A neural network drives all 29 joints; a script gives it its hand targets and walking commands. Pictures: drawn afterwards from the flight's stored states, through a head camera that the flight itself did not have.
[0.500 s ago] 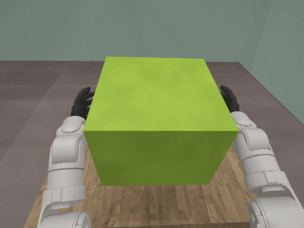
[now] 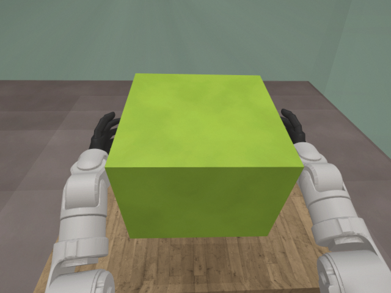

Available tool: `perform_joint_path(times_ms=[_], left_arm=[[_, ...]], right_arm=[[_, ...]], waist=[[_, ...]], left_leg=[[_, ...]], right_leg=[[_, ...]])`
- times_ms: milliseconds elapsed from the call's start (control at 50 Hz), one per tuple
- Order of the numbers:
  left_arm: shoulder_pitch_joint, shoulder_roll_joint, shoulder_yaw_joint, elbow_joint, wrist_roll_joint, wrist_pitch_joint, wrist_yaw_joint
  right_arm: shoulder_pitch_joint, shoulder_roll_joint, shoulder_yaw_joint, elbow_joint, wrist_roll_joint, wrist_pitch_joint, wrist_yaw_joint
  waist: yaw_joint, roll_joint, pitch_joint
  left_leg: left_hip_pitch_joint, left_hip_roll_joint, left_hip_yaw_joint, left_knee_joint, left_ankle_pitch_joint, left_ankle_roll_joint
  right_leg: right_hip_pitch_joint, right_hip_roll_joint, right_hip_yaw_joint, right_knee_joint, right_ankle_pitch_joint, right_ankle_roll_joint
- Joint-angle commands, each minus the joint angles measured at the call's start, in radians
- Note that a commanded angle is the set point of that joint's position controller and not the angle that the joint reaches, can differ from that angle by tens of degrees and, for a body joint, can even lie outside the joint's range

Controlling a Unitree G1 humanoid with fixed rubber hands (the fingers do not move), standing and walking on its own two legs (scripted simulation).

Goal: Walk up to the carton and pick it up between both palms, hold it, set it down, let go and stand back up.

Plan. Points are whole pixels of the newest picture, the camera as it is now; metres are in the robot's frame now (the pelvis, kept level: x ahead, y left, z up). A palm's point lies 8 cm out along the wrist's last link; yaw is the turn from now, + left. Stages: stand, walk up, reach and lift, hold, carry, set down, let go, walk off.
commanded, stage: hold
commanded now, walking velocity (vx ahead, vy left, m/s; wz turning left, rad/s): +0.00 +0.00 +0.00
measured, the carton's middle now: (199, 151) +0.40 +0.00 +0.14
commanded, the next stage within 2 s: set down in 1.98 s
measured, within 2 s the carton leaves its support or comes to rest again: neither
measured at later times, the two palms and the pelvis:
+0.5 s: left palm (104, 152) +0.35 +0.19 +0.18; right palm (296, 147) +0.36 -0.20 +0.18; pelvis -0.01 +0.00 +0.00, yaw +0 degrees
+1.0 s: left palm (100, 150) +0.35 +0.19 +0.18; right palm (293, 147) +0.36 -0.19 +0.18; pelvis +0.00 +0.00 +0.00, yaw +0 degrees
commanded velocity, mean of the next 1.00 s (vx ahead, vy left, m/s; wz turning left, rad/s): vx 0.00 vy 0.00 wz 0.00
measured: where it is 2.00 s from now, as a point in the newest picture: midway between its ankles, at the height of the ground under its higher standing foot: outside the picture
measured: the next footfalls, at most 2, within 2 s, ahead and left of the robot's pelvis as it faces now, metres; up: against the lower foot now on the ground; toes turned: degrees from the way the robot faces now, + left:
none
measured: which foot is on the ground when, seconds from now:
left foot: down 0.00-1.00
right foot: down 0.00-1.00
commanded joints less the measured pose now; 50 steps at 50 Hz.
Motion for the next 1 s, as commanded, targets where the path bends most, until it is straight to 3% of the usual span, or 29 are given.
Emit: perform_joint_path(times_ms=[0, 20, 60, 80, 120, 160, 200, 220, 300, 340, 380, 420, 480, 540, 580, 600, 640, 660, 720, 740, 780, 800, 820, 840, 860, 880, 920, 960, 980], left_arm=[[-0.718, -0.588, -0.512, -0.248, -0.166, -0.077, -0.124], [-0.701, -0.617, -0.555, -0.309, -0.189, -0.078, -0.116], [-0.661, -0.578, -0.511, -0.252, -0.145, -0.062, -0.111], [-0.696, -0.612, -0.551, -0.297, -0.171, -0.059, -0.103], [-0.683, -0.586, -0.521, -0.249, -0.151, -0.056, -0.108], [-0.676, -0.589, -0.514, -0.248, -0.147, -0.051, -0.105], [-0.676, -0.578, -0.484, -0.199, -0.132, -0.046, -0.111], [-0.664, -0.6, -0.527, -0.285, -0.153, -0.055, -0.112], [-0.655, -0.574, -0.49, -0.203, -0.131, -0.046, -0.11], [-0.716, -0.605, -0.523, -0.241, -0.155, -0.056, -0.104], [-0.707, -0.572, -0.495, -0.224, -0.141, -0.064, -0.107], [-0.694, -0.595, -0.528, -0.247, -0.159, -0.066, -0.105], [-0.697, -0.568, -0.489, -0.205, -0.15, -0.066, -0.12], [-0.718, -0.548, -0.492, -0.203, -0.152, -0.07, -0.121], [-0.706, -0.556, -0.505, -0.241, -0.164, -0.083, -0.116], [-0.665, -0.574, -0.523, -0.242, -0.17, -0.078, -0.116], [-0.724, -0.542, -0.475, -0.208, -0.153, -0.078, -0.124], [-0.688, -0.563, -0.499, -0.26, -0.149, -0.069, -0.126], [-0.686, -0.564, -0.498, -0.228, -0.148, -0.06, -0.135], [-0.688, -0.549, -0.468, -0.194, -0.134, -0.059, -0.14], [-0.72, -0.58, -0.498, -0.24, -0.139, -0.065, -0.126], [-0.688, -0.569, -0.49, -0.232, -0.138, -0.058, -0.125], [-0.69, -0.555, -0.459, -0.177, -0.128, -0.056, -0.127], [-0.654, -0.583, -0.512, -0.256, -0.144, -0.061, -0.128], [-0.652, -0.569, -0.479, -0.197, -0.13, -0.055, -0.128], [-0.665, -0.584, -0.508, -0.242, -0.143, -0.051, -0.125], [-0.701, -0.577, -0.508, -0.269, -0.147, -0.063, -0.12], [-0.677, -0.565, -0.485, -0.209, -0.144, -0.058, -0.124], [-0.671, -0.58, -0.497, -0.19, -0.148, -0.054, -0.123]], right_arm=[[-0.739, 0.689, 0.353, -0.457, 0.11, -0.104, 0.133], [-0.712, 0.683, 0.359, -0.478, 0.127, -0.104, 0.139], [-0.725, 0.664, 0.377, -0.471, 0.138, -0.101, 0.141], [-0.719, 0.642, 0.36, -0.466, 0.133, -0.107, 0.146], [-0.71, 0.647, 0.346, -0.441, 0.113, -0.097, 0.15], [-0.689, 0.613, 0.322, -0.381, 0.103, -0.092, 0.16], [-0.701, 0.632, 0.327, -0.374, 0.095, -0.095, 0.168], [-0.7, 0.661, 0.36, -0.442, 0.114, -0.106, 0.161], [-0.756, 0.637, 0.341, -0.446, 0.117, -0.103, 0.159], [-0.74, 0.647, 0.346, -0.389, 0.113, -0.104, 0.167], [-0.772, 0.669, 0.354, -0.45, 0.107, -0.112, 0.159], [-0.725, 0.663, 0.353, -0.425, 0.112, -0.107, 0.155], [-0.743, 0.667, 0.345, -0.431, 0.1, -0.105, 0.145], [-0.767, 0.665, 0.336, -0.442, 0.09, -0.109, 0.139], [-0.773, 0.694, 0.38, -0.501, 0.105, -0.116, 0.13], [-0.729, 0.681, 0.381, -0.482, 0.108, -0.108, 0.124], [-0.724, 0.691, 0.367, -0.422, 0.089, -0.092, 0.121], [-0.681, 0.692, 0.374, -0.417, 0.103, -0.088, 0.117], [-0.688, 0.675, 0.35, -0.41, 0.096, -0.087, 0.122], [-0.744, 0.681, 0.352, -0.423, 0.102, -0.094, 0.125], [-0.746, 0.682, 0.357, -0.413, 0.117, -0.1, 0.131], [-0.708, 0.68, 0.356, -0.401, 0.114, -0.091, 0.132], [-0.743, 0.676, 0.354, -0.39, 0.107, -0.092, 0.135], [-0.704, 0.69, 0.371, -0.445, 0.111, -0.102, 0.132], [-0.739, 0.67, 0.351, -0.422, 0.116, -0.098, 0.132], [-0.684, 0.665, 0.352, -0.395, 0.113, -0.092, 0.135], [-0.687, 0.669, 0.346, -0.428, 0.107, -0.098, 0.134], [-0.684, 0.663, 0.349, -0.403, 0.102, -0.093, 0.138], [-0.744, 0.648, 0.332, -0.424, 0.094, -0.102, 0.143]], waist=[[-0.01, 0.011, -0.466], [-0.024, 0.039, -0.481], [0.014, 0.057, -0.446], [-0.01, 0.071, -0.489], [-0.006, 0.033, -0.415], [-0.023, 0.06, -0.383], [0.006, 0.028, -0.356], [-0.003, 0.055, -0.427], [0.016, 0.012, -0.409], [-0.003, 0.018, -0.416], [0.032, -0.008, -0.417], [-0.001, 0.001, -0.439], [0.011, -0.005, -0.436], [-0.01, -0.004, -0.435], [0.012, 0.007, -0.496], [-0.014, 0.009, -0.513], [0.008, 0.005, -0.416], [-0.024, 0.016, -0.45], [-0.021, 0.026, -0.406], [0.009, 0.01, -0.391], [0.009, 0.049, -0.419], [0.001, 0.029, -0.407], [0.025, 0.019, -0.369], [0.004, 0.022, -0.443], [0.013, 0.02, -0.412], [-0.011, 0.017, -0.414], [-0.011, 0.021, -0.434], [0.001, -0.004, -0.372], [-0.014, -0.005, -0.371]], left_leg=[[0.165, -0.025, 0.027, 0.014, 0.261, -0.038], [0.203, -0.01, 0.013, 0.019, 0.322, -0.058], [0.197, -0.02, 0.024, 0.029, 0.317, -0.054], [0.235, -0.009, 0.016, 0.025, 0.337, -0.073], [0.185, -0.008, 0.019, 0.003, 0.254, -0.057], [0.166, -0.005, 0.019, -0.004, 0.231, -0.063], [0.137, -0.009, 0.025, -0.012, 0.175, -0.044], [0.169, -0.013, 0.029, 0.011, 0.265, -0.054], [0.146, -0.019, 0.028, 0.003, 0.228, -0.032], [0.155, -0.015, 0.026, -0.002, 0.209, -0.042], [0.147, -0.025, 0.029, 0.003, 0.197, -0.019], [0.166, -0.017, 0.026, -0.003, 0.208, -0.029], [0.133, -0.027, 0.03, -0.005, 0.181, -0.015], [0.114, -0.029, 0.03, -0.002, 0.157, -0.017], [0.119, -0.041, 0.043, 0.008, 0.192, -0.011], [0.145, -0.034, 0.029, 0.013, 0.237, -0.029], [0.099, -0.04, 0.033, -0.003, 0.169, -0.018], [0.127, -0.036, 0.03, 0.001, 0.227, -0.03], [0.141, -0.031, 0.029, -0.001, 0.197, -0.03], [0.117, -0.036, 0.036, -0.005, 0.177, -0.013], [0.15, -0.028, 0.03, -0.002, 0.199, -0.028], [0.151, -0.025, 0.031, -0.004, 0.192, -0.021], [0.134, -0.031, 0.038, -0.007, 0.188, -0.018], [0.153, -0.031, 0.036, 0.008, 0.256, -0.032], [0.143, -0.03, 0.035, -0.002, 0.226, -0.024], [0.147, -0.021, 0.026, -0.005, 0.239, -0.04], [0.172, -0.019, 0.022, 0.008, 0.257, -0.045], [0.14, -0.025, 0.029, -0.006, 0.214, -0.031], [0.133, -0.015, 0.022, -0.011, 0.185, -0.029]], right_leg=[[0.075, 0.052, -0.025, 0.012, 0.247, 0.014], [0.069, 0.055, -0.021, 0.019, 0.275, 0.008], [0.061, 0.054, -0.024, 0.009, 0.244, 0.009], [0.042, 0.057, -0.034, 0.011, 0.233, 0.005], [0.047, 0.051, -0.03, -0.002, 0.182, 0.0], [0.032, 0.051, -0.025, -0.005, 0.158, -0.004], [0.026, 0.046, -0.027, -0.009, 0.111, -0.006], [0.074, 0.047, -0.027, 0.009, 0.219, -0.005], [0.069, 0.05, -0.014, -0.01, 0.181, 0.003], [0.028, 0.046, -0.022, -0.005, 0.164, 0.01], [0.047, 0.043, -0.016, -0.013, 0.156, 0.004], [0.046, 0.044, -0.013, -0.004, 0.193, 0.012], [0.068, 0.033, -0.01, -0.005, 0.198, 0.013], [0.086, 0.027, -0.015, 0.003, 0.21, 0.022], [0.118, 0.02, -0.01, 0.013, 0.274, 0.03], [0.126, 0.03, -0.018, 0.027, 0.334, 0.03], [0.104, 0.019, -0.004, 0.016, 0.282, 0.032], [0.122, 0.031, -0.017, 0.024, 0.308, 0.03], [0.077, 0.027, -0.015, 0.011, 0.264, 0.027], [0.083, 0.028, -0.009, -0.002, 0.237, 0.025], [0.062, 0.035, -0.021, 0.006, 0.197, 0.015], [0.081, 0.035, -0.013, 0.0, 0.199, 0.014], [0.064, 0.033, -0.019, -0.006, 0.201, 0.018], [0.108, 0.04, -0.024, 0.011, 0.264, 0.015], [0.087, 0.041, -0.016, -0.005, 0.222, 0.015], [0.088, 0.048, -0.02, 0.009, 0.232, 0.011], [0.08, 0.045, -0.022, 0.013, 0.235, 0.013], [0.063, 0.043, -0.023, -0.002, 0.195, 0.012], [0.043, 0.043, -0.021, -0.005, 0.17, 0.011]])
